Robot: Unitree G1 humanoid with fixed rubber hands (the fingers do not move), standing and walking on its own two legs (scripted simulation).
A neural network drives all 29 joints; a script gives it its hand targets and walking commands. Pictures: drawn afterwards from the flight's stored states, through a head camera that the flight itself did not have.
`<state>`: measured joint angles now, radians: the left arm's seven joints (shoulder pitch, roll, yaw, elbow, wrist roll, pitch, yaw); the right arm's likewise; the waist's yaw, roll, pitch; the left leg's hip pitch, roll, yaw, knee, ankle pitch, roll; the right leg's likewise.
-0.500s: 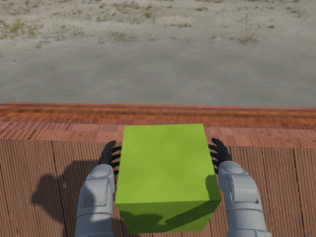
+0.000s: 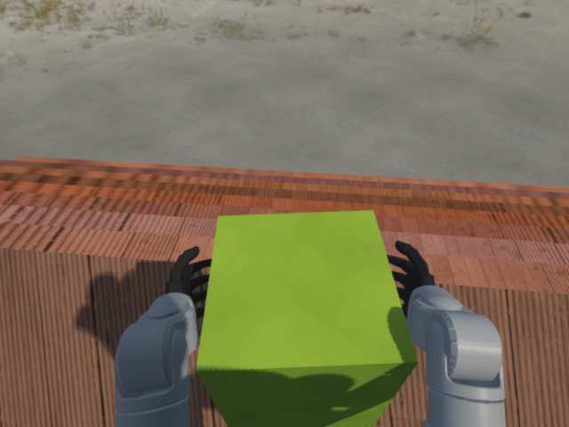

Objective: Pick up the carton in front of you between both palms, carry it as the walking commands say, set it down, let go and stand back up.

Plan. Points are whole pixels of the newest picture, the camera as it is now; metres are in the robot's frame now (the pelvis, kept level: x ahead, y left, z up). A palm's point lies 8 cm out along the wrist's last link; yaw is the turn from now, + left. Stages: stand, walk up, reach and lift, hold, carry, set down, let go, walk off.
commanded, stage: carry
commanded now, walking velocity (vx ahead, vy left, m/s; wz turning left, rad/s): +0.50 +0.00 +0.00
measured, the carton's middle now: (299, 325) +0.27 +0.00 +0.02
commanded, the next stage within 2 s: none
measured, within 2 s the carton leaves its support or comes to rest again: neither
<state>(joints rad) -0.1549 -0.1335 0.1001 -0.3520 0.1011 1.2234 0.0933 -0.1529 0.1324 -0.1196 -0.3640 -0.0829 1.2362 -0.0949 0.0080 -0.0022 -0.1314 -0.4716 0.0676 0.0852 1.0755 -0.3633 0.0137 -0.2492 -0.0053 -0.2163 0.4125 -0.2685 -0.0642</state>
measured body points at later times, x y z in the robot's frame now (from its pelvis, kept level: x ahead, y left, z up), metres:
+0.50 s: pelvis +0.32 +0.05 +0.00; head +0.35 +0.06 +0.45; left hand +0.61 +0.18 +0.05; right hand +0.58 -0.12 +0.06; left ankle +0.33 +0.11 -0.74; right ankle +0.29 -0.09 -0.66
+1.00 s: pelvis +0.62 -0.02 -0.01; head +0.68 -0.04 +0.43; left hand +1.01 +0.14 +0.09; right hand +1.02 -0.17 +0.09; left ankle +0.60 +0.14 -0.65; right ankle +0.65 -0.06 -0.74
